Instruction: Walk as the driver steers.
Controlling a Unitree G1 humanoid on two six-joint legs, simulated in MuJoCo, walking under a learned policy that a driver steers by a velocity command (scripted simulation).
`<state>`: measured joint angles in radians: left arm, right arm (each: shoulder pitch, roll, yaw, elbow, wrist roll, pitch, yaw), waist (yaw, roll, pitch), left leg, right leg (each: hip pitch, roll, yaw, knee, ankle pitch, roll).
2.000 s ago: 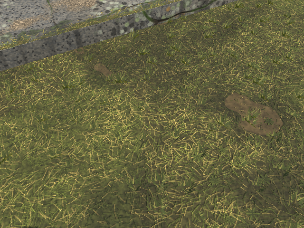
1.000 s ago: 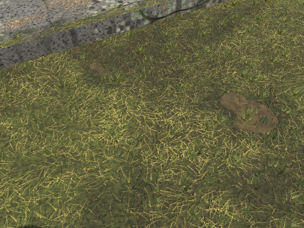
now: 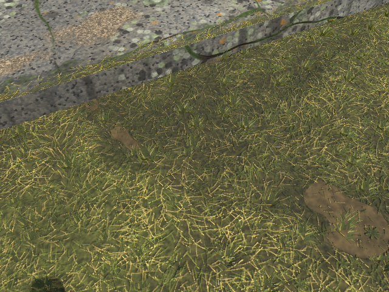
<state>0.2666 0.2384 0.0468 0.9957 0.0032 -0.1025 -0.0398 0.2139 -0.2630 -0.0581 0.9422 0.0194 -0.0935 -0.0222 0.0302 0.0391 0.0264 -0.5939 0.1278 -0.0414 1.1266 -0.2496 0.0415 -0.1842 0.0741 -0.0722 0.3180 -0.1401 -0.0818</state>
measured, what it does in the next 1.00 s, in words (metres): walks ahead, turning right: left foot, then right foot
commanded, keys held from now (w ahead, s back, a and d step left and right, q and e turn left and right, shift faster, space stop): w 0.10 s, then w+e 0.90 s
